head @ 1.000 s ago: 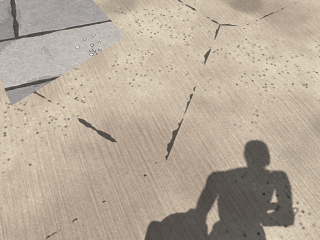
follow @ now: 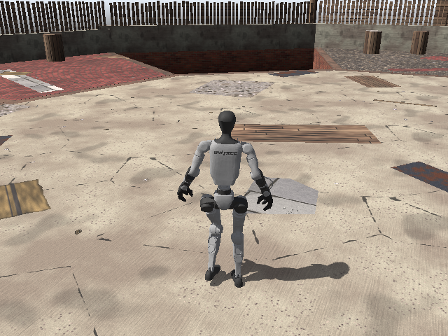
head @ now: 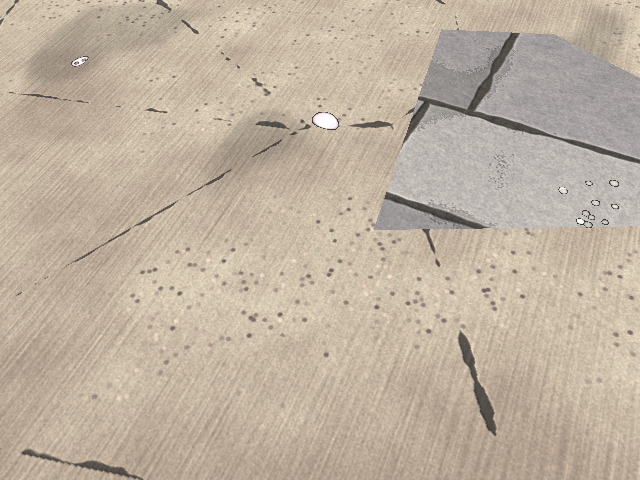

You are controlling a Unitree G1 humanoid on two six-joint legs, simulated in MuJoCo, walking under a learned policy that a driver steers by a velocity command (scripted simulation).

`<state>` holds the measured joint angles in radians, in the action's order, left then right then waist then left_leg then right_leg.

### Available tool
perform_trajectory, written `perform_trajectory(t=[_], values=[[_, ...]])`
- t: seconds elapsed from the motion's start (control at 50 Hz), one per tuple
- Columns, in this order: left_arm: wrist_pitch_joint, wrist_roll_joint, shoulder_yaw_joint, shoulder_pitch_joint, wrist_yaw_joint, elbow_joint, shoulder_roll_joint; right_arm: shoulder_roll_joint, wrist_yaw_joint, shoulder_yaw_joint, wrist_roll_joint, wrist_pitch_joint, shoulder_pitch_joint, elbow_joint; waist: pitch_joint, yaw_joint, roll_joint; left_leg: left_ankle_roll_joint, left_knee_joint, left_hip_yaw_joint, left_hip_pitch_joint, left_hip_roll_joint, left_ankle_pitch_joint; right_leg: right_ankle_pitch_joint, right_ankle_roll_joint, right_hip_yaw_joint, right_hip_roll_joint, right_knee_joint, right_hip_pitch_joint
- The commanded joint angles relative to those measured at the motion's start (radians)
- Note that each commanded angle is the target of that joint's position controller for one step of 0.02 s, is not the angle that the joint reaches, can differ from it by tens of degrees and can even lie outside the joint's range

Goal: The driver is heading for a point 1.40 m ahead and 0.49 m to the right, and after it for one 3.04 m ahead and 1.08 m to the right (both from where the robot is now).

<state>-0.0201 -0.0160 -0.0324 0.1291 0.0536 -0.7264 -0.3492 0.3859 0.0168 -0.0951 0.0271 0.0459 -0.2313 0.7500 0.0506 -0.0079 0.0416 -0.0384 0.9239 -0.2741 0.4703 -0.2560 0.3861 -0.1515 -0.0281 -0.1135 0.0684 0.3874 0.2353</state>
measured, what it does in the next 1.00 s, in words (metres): walks ahead, turning right: left foot, then right foot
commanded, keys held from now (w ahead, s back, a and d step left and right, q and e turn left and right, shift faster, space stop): e+shift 0.20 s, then w+e+shift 0.60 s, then w+q+shift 0.20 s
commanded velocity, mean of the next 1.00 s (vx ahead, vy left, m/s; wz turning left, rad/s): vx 0.57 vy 0.00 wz -0.52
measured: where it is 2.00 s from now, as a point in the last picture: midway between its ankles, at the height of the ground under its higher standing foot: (594, 196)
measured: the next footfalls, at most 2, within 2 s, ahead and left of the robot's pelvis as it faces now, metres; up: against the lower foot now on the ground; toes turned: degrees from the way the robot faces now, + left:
left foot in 0.30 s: +0.03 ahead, +0.10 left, +0.00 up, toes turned -14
right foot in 0.76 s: +0.33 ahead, -0.28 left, +0.00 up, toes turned -37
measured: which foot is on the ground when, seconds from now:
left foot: up 0.00-0.28, down 0.30-0.76, up 0.78-1.00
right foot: down 0.00-0.30, up 0.32-0.74, down 0.76-1.00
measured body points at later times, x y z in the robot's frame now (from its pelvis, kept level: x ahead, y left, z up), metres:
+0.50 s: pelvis +0.07 -0.02 +0.00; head +0.09 -0.01 +0.45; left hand +0.26 +0.23 -0.12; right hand +0.06 -0.32 -0.11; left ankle -0.01 +0.10 -0.74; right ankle +0.08 -0.16 -0.65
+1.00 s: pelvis +0.38 -0.28 -0.01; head +0.39 -0.29 +0.44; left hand +0.58 -0.08 -0.14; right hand +0.32 -0.55 -0.13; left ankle +0.55 -0.19 -0.65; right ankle +0.30 -0.25 -0.74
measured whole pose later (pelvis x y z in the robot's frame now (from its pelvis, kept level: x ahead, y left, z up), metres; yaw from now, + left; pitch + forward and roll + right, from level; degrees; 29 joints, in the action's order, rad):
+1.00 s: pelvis +0.38 -0.28 -0.01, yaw -36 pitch +1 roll -2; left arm 0.08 -0.02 -0.04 0.37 -0.03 -0.82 -0.28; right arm 0.26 0.03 0.00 0.02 -0.04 -0.24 0.76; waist 0.02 -0.02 0.03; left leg 0.04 1.18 -0.03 0.74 0.16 0.18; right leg -0.31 -0.16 0.06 0.17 0.35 0.05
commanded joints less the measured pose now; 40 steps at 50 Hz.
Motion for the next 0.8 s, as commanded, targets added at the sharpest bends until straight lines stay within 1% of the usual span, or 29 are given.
perform_trajectory(t=[0.02,0.06,0.08,0.1,0.14,0.18,0.2,0.22,0.24,0.26,0.28,0.3,0.32,0.34,0.36,0.38,0.42,0.5,0.56,0.62,0.64,0.66,0.68,0.7,0.72,0.74,0.76,0.78,0.8], values=[[0.007,0.002,-0.018,-0.034,-0.017,0.065,-0.093,0.079,0.008,-0.008,0.001,0.006,-0.075,-0.016,-0.060,-0.015,-0.145,-0.006,0.284,0.076,-0.012,0.055,0.017,0.143,-0.182,-0.184,-0.236,-0.104,0.030],[0.018,0.001,-0.001,0.019,-0.028,0.032,-0.056,0.036,-0.002,0.016,-0.003,0.013,-0.027,-0.010,-0.042,0.007,-0.146,-0.010,0.137,0.061,-0.017,0.077,0.034,0.194,-0.166,-0.184,-0.211,-0.086,-0.015],[0.020,0.001,0.005,0.031,-0.031,0.013,-0.052,0.017,-0.009,0.029,-0.001,0.018,-0.017,-0.006,-0.039,0.001,-0.168,-0.013,0.009,0.094,-0.035,0.108,0.043,0.160,-0.145,-0.190,-0.184,-0.086,-0.047],[0.016,0.002,-0.005,0.039,-0.034,0.002,-0.084,0.022,-0.014,0.034,0.003,0.022,-0.001,-0.008,-0.029,-0.003,-0.212,-0.023,-0.090,0.190,-0.040,0.150,0.065,0.140,-0.135,-0.210,-0.163,-0.085,-0.080],[0.001,-0.003,-0.044,0.118,-0.048,-0.015,-0.168,0.034,-0.035,0.038,-0.013,0.022,0.060,-0.018,-0.017,0.042,-0.256,-0.025,-0.183,0.239,-0.046,0.138,0.117,0.227,-0.142,-0.291,-0.165,-0.055,-0.122],[-0.004,-0.002,-0.061,0.149,-0.059,-0.025,-0.181,0.037,-0.050,0.042,-0.034,0.016,0.074,-0.024,-0.051,0.041,-0.253,-0.014,-0.249,0.213,-0.060,0.130,0.085,0.351,-0.139,-0.357,-0.178,-0.026,-0.176],[-0.003,0.001,-0.067,0.147,-0.060,-0.027,-0.180,0.039,-0.055,0.044,-0.039,0.008,0.071,-0.027,-0.073,0.033,-0.249,-0.006,-0.278,0.199,-0.068,0.130,0.072,0.393,-0.139,-0.387,-0.182,-0.017,-0.202],[-0.005,0.005,-0.075,0.162,-0.061,-0.035,-0.176,0.044,-0.055,0.047,-0.034,-0.005,0.051,-0.030,-0.136,0.024,-0.228,0.008,-0.320,0.197,-0.114,0.129,0.100,0.163,-0.147,-0.416,-0.172,-0.041,-0.214],[-0.013,0.004,-0.080,0.145,-0.063,-0.037,-0.167,0.041,-0.053,0.050,-0.026,-0.018,0.043,-0.034,-0.144,0.008,-0.219,0.028,-0.390,0.195,-0.190,0.132,0.116,-0.146,-0.148,-0.443,-0.153,-0.077,-0.151],[-0.024,0.003,-0.084,0.080,-0.067,-0.023,-0.154,0.029,-0.054,0.053,-0.022,-0.028,-0.011,-0.020,-0.115,-0.044,-0.209,0.059,-0.533,0.197,-0.344,0.141,0.057,-0.415,-0.119,-0.430,-0.110,-0.100,0.001],[-0.029,0.004,-0.084,-0.010,-0.065,0.007,-0.129,0.049,-0.063,0.047,-0.014,-0.036,-0.117,0.012,-0.059,-0.120,-0.190,0.098,-0.700,0.184,-0.603,0.187,-0.028,-0.510,-0.033,-0.353,-0.028,-0.079,0.267],[-0.021,0.016,-0.071,0.026,-0.061,0.015,-0.039,0.140,-0.078,0.023,-0.013,-0.043,-0.159,0.027,-0.067,-0.114,0.045,0.127,-0.759,0.000,-0.798,0.407,0.128,-0.551,0.025,-0.176,0.061,0.226,0.496],[-0.005,0.020,-0.053,0.010,-0.056,0.052,0.002,0.212,-0.083,0.007,0.003,-0.045,-0.060,-0.005,-0.033,-0.096,0.189,0.205,-0.820,-0.326,-0.703,0.655,0.321,-0.384,0.016,-0.021,0.080,0.462,0.648],[0.003,-0.001,-0.063,-0.031,-0.061,0.055,-0.074,0.147,-0.079,0.016,0.013,-0.056,0.005,-0.015,0.010,-0.061,0.066,0.222,-0.808,-0.282,-0.579,0.654,0.346,-0.249,0.011,-0.029,-0.047,0.565,0.635],[0.010,0.000,-0.072,-0.017,-0.080,0.045,-0.085,0.075,-0.072,0.037,0.010,-0.072,0.050,-0.026,0.017,-0.031,0.062,0.199,-0.809,-0.198,-0.540,0.592,0.288,-0.179,0.012,-0.025,-0.055,0.615,0.610],[0.011,-0.003,-0.074,0.023,-0.095,0.026,-0.082,0.046,-0.064,0.046,0.008,-0.089,0.062,-0.029,0.011,-0.013,0.071,0.175,-0.811,-0.102,-0.543,0.543,0.190,-0.134,0.023,-0.010,-0.059,0.673,0.605],[0.005,-0.016,-0.073,0.050,-0.120,0.017,-0.068,0.045,-0.059,0.046,0.001,-0.112,0.008,-0.012,0.015,-0.019,0.089,0.161,-0.821,0.034,-0.540,0.495,0.100,-0.094,0.028,0.039,-0.084,0.780,0.632],[-0.003,-0.018,-0.060,-0.058,-0.146,0.074,-0.041,0.047,-0.034,0.041,0.009,-0.134,-0.123,0.037,0.073,-0.064,0.059,0.154,-0.834,0.164,-0.552,0.492,-0.002,-0.033,0.025,0.067,-0.123,0.843,0.752],[-0.001,-0.018,-0.049,-0.142,-0.159,0.118,-0.034,0.038,-0.027,0.042,0.013,-0.149,-0.152,0.057,0.127,-0.072,0.057,0.145,-0.867,0.264,-0.524,0.488,-0.090,0.014,0.013,0.099,-0.139,0.752,0.755],[0.006,-0.021,-0.025,-0.243,-0.176,0.170,-0.008,0.036,-0.030,0.043,0.015,-0.157,-0.177,0.083,0.165,-0.085,0.041,0.133,-0.887,0.373,-0.528,0.489,-0.249,0.023,-0.028,0.195,-0.152,0.588,0.701],[0.007,-0.021,-0.015,-0.272,-0.178,0.187,0.005,0.041,-0.032,0.042,0.016,-0.157,-0.196,0.096,0.169,-0.089,0.036,0.128,-0.876,0.408,-0.548,0.495,-0.370,0.000,-0.052,0.233,-0.145,0.539,0.674],[0.008,-0.018,-0.006,-0.274,-0.175,0.197,0.017,0.047,-0.033,0.042,0.019,-0.158,-0.193,0.103,0.155,-0.074,0.034,0.115,-0.832,0.460,-0.554,0.492,-0.602,-0.029,-0.086,0.272,-0.124,0.475,0.597],[0.007,-0.015,-0.001,-0.252,-0.168,0.197,0.020,0.057,-0.037,0.041,0.021,-0.157,-0.193,0.107,0.112,-0.048,0.043,0.104,-0.752,0.506,-0.562,0.489,-0.974,-0.059,-0.118,0.323,-0.076,0.431,0.485],[0.008,-0.014,-0.006,-0.199,-0.158,0.186,0.005,0.082,-0.043,0.036,0.021,-0.150,-0.212,0.112,0.045,-0.011,0.072,0.100,-0.629,0.519,-0.586,0.506,-1.319,-0.108,-0.141,0.359,-0.020,0.425,0.376],[0.012,-0.011,-0.019,-0.062,-0.149,0.155,-0.026,0.120,-0.049,0.025,0.025,-0.134,-0.205,0.112,-0.052,0.071,0.101,0.101,-0.425,0.524,-0.586,0.529,-1.517,-0.181,-0.167,0.357,0.028,0.428,0.221],[0.019,-0.006,-0.042,0.141,-0.138,0.103,-0.071,0.153,-0.050,0.015,0.022,-0.124,-0.184,0.098,-0.168,0.167,0.119,0.112,-0.181,0.506,-0.495,0.551,-1.537,-0.219,-0.199,0.317,0.064,0.409,-0.031],[0.025,-0.012,-0.079,0.356,-0.117,0.031,-0.139,0.152,-0.041,0.014,0.020,-0.127,-0.153,0.082,-0.267,0.267,0.071,0.091,0.133,0.499,-0.285,0.521,-1.278,-0.218,-0.229,0.205,0.059,0.295,-0.361],[0.006,-0.006,-0.117,0.267,-0.093,0.034,-0.267,-0.001,-0.007,0.049,0.003,-0.146,-0.164,0.007,-0.300,0.134,-0.281,0.022,0.552,0.478,0.214,0.297,-0.079,-0.503,-0.330,-0.326,-0.217,0.107,-0.675],[-0.001,-0.009,-0.128,0.306,-0.087,0.073,-0.310,0.048,0.001,0.050,0.000,-0.175,-0.064,-0.077,-0.456,0.175,-0.182,0.030,0.741,0.247,0.371,0.233,-0.008,-0.579,-0.416,-0.744,-0.351,-0.066,-0.749]])
Over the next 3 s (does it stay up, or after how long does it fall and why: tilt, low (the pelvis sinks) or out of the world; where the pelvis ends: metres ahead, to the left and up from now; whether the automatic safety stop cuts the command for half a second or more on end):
stays up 2.17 -0.56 -0.02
